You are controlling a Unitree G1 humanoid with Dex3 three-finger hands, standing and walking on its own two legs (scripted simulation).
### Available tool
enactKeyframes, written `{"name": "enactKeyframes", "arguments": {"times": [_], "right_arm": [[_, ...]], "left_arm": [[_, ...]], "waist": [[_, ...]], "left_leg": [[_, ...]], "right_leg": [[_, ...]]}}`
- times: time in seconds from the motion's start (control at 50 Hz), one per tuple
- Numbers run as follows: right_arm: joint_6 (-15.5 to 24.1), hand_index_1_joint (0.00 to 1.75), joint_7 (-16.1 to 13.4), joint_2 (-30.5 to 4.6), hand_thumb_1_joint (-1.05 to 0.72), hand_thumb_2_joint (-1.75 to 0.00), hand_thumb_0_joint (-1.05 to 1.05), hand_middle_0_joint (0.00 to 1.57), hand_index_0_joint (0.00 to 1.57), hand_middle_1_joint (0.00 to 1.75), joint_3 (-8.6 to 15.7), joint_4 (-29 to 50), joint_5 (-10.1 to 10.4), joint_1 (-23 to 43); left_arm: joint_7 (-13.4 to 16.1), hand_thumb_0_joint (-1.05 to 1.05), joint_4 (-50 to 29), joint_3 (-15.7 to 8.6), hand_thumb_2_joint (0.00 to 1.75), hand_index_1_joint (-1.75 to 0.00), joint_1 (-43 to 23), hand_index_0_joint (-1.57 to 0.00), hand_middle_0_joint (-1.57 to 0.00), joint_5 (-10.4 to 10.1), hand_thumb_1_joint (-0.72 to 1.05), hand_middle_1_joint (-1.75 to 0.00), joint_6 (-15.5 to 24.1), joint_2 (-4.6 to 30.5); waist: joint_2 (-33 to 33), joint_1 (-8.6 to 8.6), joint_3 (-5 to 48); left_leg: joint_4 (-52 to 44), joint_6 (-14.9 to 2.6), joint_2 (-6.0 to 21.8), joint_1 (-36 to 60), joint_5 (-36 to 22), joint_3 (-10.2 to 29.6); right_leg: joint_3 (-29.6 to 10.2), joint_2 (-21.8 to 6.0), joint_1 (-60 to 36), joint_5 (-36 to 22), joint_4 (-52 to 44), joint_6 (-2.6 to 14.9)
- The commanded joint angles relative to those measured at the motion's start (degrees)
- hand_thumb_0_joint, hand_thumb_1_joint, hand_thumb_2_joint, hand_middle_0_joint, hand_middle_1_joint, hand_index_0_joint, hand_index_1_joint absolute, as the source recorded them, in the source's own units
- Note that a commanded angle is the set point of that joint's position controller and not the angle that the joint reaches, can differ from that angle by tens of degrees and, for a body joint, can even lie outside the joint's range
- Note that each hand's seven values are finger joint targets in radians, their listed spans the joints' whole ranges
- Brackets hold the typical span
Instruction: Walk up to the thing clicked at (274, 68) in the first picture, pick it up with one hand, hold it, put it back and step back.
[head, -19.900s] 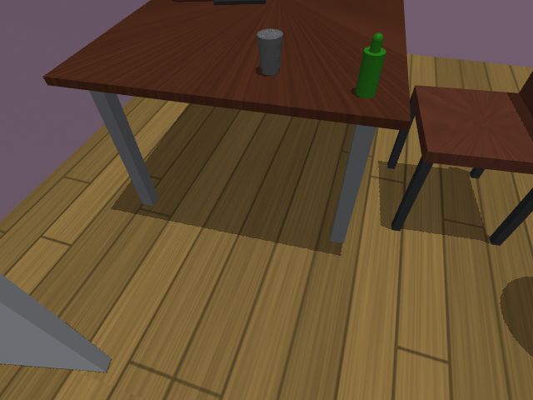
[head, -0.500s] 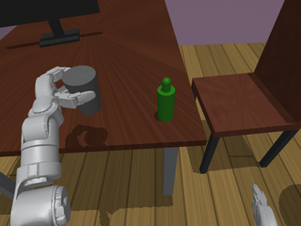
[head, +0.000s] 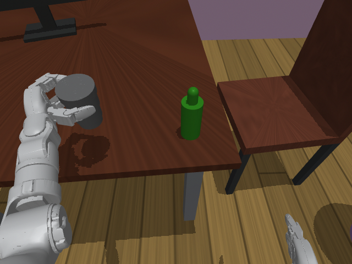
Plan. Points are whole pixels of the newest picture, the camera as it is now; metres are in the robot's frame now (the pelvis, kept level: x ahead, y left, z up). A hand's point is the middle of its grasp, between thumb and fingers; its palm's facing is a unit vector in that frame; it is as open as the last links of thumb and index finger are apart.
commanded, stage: crouch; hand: left
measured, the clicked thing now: (83, 105) +0.45 +0.22 +0.14
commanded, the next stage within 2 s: lower in 0.58 s
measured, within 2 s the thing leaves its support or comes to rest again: rests again in 1.72 s
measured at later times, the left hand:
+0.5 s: hand (70, 102) +0.48 +0.26 +0.12, palm faces +0.33 -0.94 -0.02, open 10.9 cm
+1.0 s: hand (76, 112) +0.49 +0.27 +0.07, palm faces +0.32 -0.95 -0.02, open 10.8 cm
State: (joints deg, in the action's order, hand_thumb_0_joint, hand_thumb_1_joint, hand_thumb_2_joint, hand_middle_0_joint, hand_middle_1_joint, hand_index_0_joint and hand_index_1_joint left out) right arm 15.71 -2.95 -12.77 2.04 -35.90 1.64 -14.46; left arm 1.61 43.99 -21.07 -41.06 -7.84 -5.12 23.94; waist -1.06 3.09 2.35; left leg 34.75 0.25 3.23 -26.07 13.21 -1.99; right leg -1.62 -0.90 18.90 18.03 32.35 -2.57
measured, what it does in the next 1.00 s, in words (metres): stands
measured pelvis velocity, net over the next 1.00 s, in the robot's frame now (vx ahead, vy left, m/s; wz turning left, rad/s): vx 0.02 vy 0.00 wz -0.02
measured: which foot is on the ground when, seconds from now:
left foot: down 0.00-1.00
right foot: down 0.00-1.00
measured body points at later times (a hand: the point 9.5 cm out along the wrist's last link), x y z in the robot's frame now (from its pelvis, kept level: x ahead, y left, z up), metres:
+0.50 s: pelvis +0.01 +0.00 -0.01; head +0.06 +0.01 +0.44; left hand +0.45 +0.31 +0.12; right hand +0.17 -0.26 -0.08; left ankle +0.05 +0.12 -0.73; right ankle -0.02 -0.15 -0.73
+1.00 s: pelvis +0.02 +0.00 -0.02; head +0.10 +0.03 +0.42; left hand +0.47 +0.32 +0.07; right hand +0.17 -0.26 -0.09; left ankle +0.05 +0.12 -0.73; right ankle -0.02 -0.15 -0.73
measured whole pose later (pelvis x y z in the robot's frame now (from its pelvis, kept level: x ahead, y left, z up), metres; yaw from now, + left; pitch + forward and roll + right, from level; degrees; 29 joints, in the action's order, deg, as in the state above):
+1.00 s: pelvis +0.02 +0.00 -0.02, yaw -1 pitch +15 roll -3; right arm 4.8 -0.9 -12.6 1.2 -25.4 -0.2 -13.4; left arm -2.1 59.3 -25.0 -44.2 -5.4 10.7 30.5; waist -0.3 6.8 5.4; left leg 46.9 0.1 4.7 -42.3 19.3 -1.0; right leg -1.3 0.5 33.9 23.0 42.2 -2.8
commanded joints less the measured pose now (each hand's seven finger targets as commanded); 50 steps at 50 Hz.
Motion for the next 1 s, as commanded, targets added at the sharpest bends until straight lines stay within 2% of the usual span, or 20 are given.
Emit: {"name": "enactKeyframes", "arguments": {"times": [0.0,0.02,0.12,0.18,0.24,0.28,0.32,0.34,0.42,0.48,0.52,0.58,0.66,0.68,0.74,0.78,0.86,0.92,0.94,0.98], "right_arm": [[2.04,0.05,-0.78,-8.45,0.54,-0.05,0.00,0.05,0.05,0.05,3.14,9.99,-0.52,7.53],[1.59,0.05,-0.98,-8.89,0.54,-0.05,0.00,0.05,0.05,0.05,3.73,9.67,-0.54,7.74],[-0.04,0.05,-0.96,-9.30,0.54,-0.05,0.00,0.05,0.05,0.05,4.51,7.90,-0.67,6.43],[-0.68,0.05,-0.58,-6.38,0.54,-0.05,0.00,0.05,0.05,0.05,1.59,8.04,-0.76,5.56],[-1.38,0.05,-0.76,-9.15,0.55,-0.05,0.00,0.05,0.05,0.05,4.11,8.43,-0.78,5.69],[-1.88,0.05,-0.58,-8.27,0.54,-0.05,0.00,0.05,0.05,0.05,2.87,9.43,-0.92,6.10],[-2.33,0.05,-0.69,-9.88,0.54,-0.05,0.00,0.05,0.05,0.05,3.93,10.82,-0.95,6.90],[-2.79,0.05,-0.61,-8.01,0.54,-0.05,0.00,0.05,0.05,0.05,2.67,9.83,-0.79,6.72],[-3.80,0.05,-0.75,-8.70,0.53,-0.05,0.00,0.05,0.05,0.05,3.14,9.64,-1.05,4.73],[-4.42,0.05,-0.76,-9.12,0.53,-0.05,0.00,0.05,0.05,0.05,3.43,13.42,-1.01,5.44],[-5.17,0.05,-0.55,-8.06,0.53,-0.06,0.00,0.05,0.05,0.05,3.03,11.98,-1.14,3.34],[-5.55,0.05,-0.22,-8.39,0.54,-0.05,0.00,0.05,0.05,0.05,3.05,12.85,-1.10,4.60],[-6.50,0.05,0.06,-7.83,0.54,-0.05,0.00,0.05,0.05,0.05,2.86,13.19,-1.19,4.22],[-6.59,0.05,0.00,-9.02,0.52,-0.06,0.00,0.05,0.05,0.05,3.92,14.09,-1.20,4.94],[-6.82,0.05,0.56,-6.56,0.52,-0.06,0.00,0.05,0.05,0.05,1.73,15.38,-1.13,5.10],[-7.05,0.05,0.44,-9.35,0.52,-0.06,0.00,0.05,0.05,0.05,3.58,16.68,-1.39,4.87],[-7.80,0.05,1.02,-8.06,0.52,-0.06,0.00,0.05,0.05,0.05,3.10,16.15,-1.80,1.19],[-7.87,0.05,1.07,-9.46,0.52,-0.06,0.00,0.05,0.05,0.05,3.80,19.07,-1.89,1.98],[-8.07,0.05,1.32,-7.48,0.52,-0.06,0.00,0.05,0.05,0.05,2.21,19.86,-1.98,2.33],[-8.29,0.05,1.07,-8.92,0.52,-0.06,0.00,0.05,0.05,0.05,3.59,19.92,-2.24,1.79]], "left_arm": [[0.93,0.00,-17.43,-3.15,1.35,-1.51,-36.80,-1.34,-1.31,0.05,-0.02,-1.50,8.87,19.58],[1.13,0.00,-19.38,-3.86,1.37,-1.52,-39.07,-1.35,-1.33,0.25,0.01,-1.51,9.46,21.49],[-0.07,0.00,-7.56,-3.17,1.39,-1.54,-31.71,-1.38,-1.34,0.15,0.02,-1.54,10.63,18.98],[-0.76,0.00,-8.26,-2.32,1.36,-1.53,-33.65,-1.38,-1.34,0.16,0.01,-1.53,11.93,18.58],[-1.55,0.00,-7.40,-4.29,1.35,-1.51,-33.40,-1.36,-1.32,-0.82,0.01,-1.51,13.34,21.23],[-2.32,0.00,-5.30,-3.08,1.34,-1.51,-33.01,-1.37,-1.33,-0.50,0.00,-1.51,13.93,20.19],[-2.44,0.00,-5.96,-3.76,1.33,-1.50,-34.09,-1.35,-1.32,-0.19,-0.01,-1.50,14.85,22.06],[-2.41,0.00,-10.75,-4.69,1.31,-1.48,-37.65,-1.34,-1.31,-0.28,-0.02,-1.49,15.96,24.28],[-2.85,0.00,-6.29,-4.07,1.33,-1.50,-35.65,-1.35,-1.32,-0.61,0.00,-1.50,16.56,23.00],[-2.53,0.00,-10.04,-5.98,1.30,-1.47,-37.35,-1.33,-1.30,-0.20,-0.02,-1.47,17.46,26.47],[-2.54,0.00,-4.58,-4.96,1.32,-1.48,-34.19,-1.33,-1.30,-0.37,-0.03,-1.48,16.87,23.40],[-3.22,0.00,-2.72,-4.54,1.33,-1.49,-33.41,-1.34,-1.32,-0.26,0.03,-1.49,17.18,23.19],[-3.17,0.00,-4.79,-6.07,1.33,-1.49,-35.81,-1.34,-1.31,0.41,0.03,-1.49,17.82,26.19],[-3.22,0.00,-2.32,-6.16,1.29,-1.48,-34.94,-1.34,-1.31,0.21,-0.03,-1.47,17.68,25.81],[-3.69,0.00,1.41,-4.67,1.26,-1.46,-31.98,-1.32,-1.29,-0.32,-0.05,-1.45,18.27,22.02],[-3.46,0.00,0.72,-6.13,1.26,-1.45,-31.84,-1.32,-1.30,0.20,0.00,-1.45,19.18,24.59],[-4.06,0.00,0.72,-5.03,1.27,-1.46,-33.40,-1.33,-1.30,0.62,0.00,-1.46,20.64,23.29],[-4.07,0.00,-3.28,-7.42,1.26,-1.46,-35.81,-1.33,-1.31,0.43,0.03,-1.45,22.27,27.43],[-4.00,0.00,-4.33,-6.66,1.26,-1.45,-37.49,-1.32,-1.29,0.44,0.01,-1.45,22.67,26.18],[-3.46,0.00,-4.33,-6.99,1.24,-1.42,-37.31,-1.28,-1.25,0.82,-0.01,-1.42,23.06,26.99]], "waist": [[-6.22,-0.23,26.00],[-8.63,-0.12,26.73],[-4.60,1.65,23.08],[-5.97,1.30,23.88],[-5.44,2.14,25.80],[-4.04,2.51,25.22],[-4.09,2.43,27.93],[-6.93,1.67,27.87],[-6.81,3.11,28.49],[-8.02,2.69,31.63],[-6.77,3.14,28.83],[-7.36,3.03,27.96],[-8.84,2.40,28.80],[-7.68,2.66,28.62],[-5.38,3.21,25.18],[-4.42,3.51,28.54],[-7.37,4.11,29.74],[-9.58,3.75,33.73],[-10.26,3.68,35.18],[-10.87,3.79,34.48]], "left_leg": [[-2.19,-0.35,-0.77,21.99,-13.93,1.49],[-1.84,-0.23,-0.98,22.29,-14.45,1.20],[-1.62,-0.59,-0.34,19.11,-12.86,1.64],[-1.10,-0.59,-0.39,18.72,-12.54,1.43],[0.32,-0.95,-0.28,19.04,-16.38,1.38],[1.01,-1.42,-0.40,17.53,-15.68,1.29],[1.54,-1.58,-0.46,17.63,-16.05,1.30],[1.66,-1.35,-0.59,17.12,-15.72,1.32],[2.98,-1.48,-0.25,18.72,-17.46,1.67],[3.94,-1.41,-0.35,19.31,-19.66,1.70],[4.26,-1.51,-0.22,17.87,-19.57,1.73],[4.79,-1.45,0.03,16.76,-19.53,2.07],[5.20,-1.29,-0.03,15.52,-18.73,2.10],[5.41,-1.46,-0.10,14.91,-18.08,2.01],[6.17,-1.75,-0.03,11.40,-16.24,1.99],[7.51,-2.05,-0.03,11.68,-17.68,2.10],[9.30,-1.78,0.44,13.01,-18.68,2.64],[10.38,-1.48,0.69,14.43,-20.58,3.23],[10.96,-1.55,0.55,14.51,-21.07,3.09],[11.08,-1.32,0.56,13.71,-19.17,3.10]], "right_leg": [[3.85,2.34,3.02,-12.98,-4.00,2.70],[3.52,2.11,3.30,-13.55,-4.02,2.70],[3.78,2.76,5.21,-12.71,-4.23,2.64],[3.91,2.68,5.86,-12.39,-3.78,2.63],[3.71,2.68,5.39,-15.85,-2.77,2.33],[3.26,2.48,5.96,-16.10,-2.76,2.00],[3.05,2.35,5.39,-16.69,-2.23,1.97],[3.00,2.16,6.02,-16.07,-1.80,2.11],[3.22,2.47,7.87,-16.66,-1.25,2.08],[3.13,2.32,6.63,-18.39,-0.39,2.01],[3.29,2.60,7.43,-18.17,-0.23,1.96],[3.25,2.58,9.19,-17.23,0.24,2.15],[3.31,2.64,9.51,-16.62,1.25,2.28],[3.17,2.57,9.28,-16.55,1.09,2.18],[3.23,2.76,10.83,-15.72,2.18,1.98],[3.05,2.60,11.15,-17.21,3.35,1.81],[3.44,2.94,15.61,-15.75,5.06,2.13],[3.55,2.98,15.71,-15.99,6.50,2.33],[3.32,2.86,15.48,-16.75,6.67,2.18],[3.42,2.92,15.86,-15.37,7.32,2.39]]}}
